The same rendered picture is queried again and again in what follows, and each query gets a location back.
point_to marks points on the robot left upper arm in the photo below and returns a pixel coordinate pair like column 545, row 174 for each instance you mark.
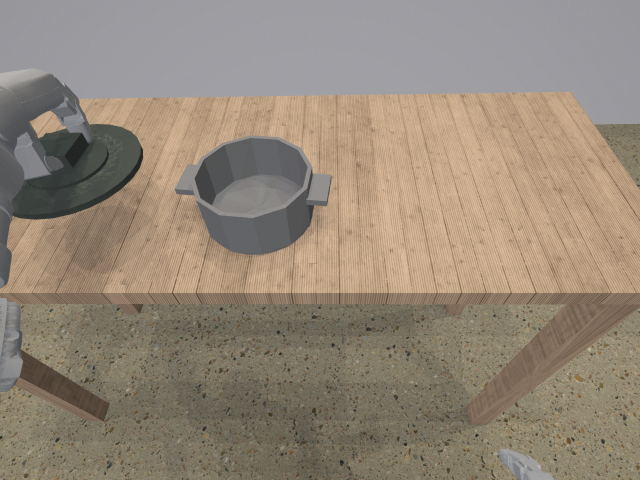
column 10, row 344

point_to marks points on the knob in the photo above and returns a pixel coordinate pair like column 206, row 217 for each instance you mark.
column 67, row 147

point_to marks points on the lid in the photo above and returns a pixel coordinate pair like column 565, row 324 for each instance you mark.
column 111, row 160

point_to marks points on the right robot hand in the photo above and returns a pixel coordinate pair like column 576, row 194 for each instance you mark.
column 524, row 467

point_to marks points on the pot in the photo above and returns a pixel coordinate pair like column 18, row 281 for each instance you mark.
column 256, row 194

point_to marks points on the left robot hand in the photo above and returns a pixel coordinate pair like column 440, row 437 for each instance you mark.
column 39, row 92

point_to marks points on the left robot forearm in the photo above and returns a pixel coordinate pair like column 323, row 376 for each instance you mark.
column 13, row 124

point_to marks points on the table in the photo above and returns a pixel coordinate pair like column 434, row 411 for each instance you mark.
column 455, row 199

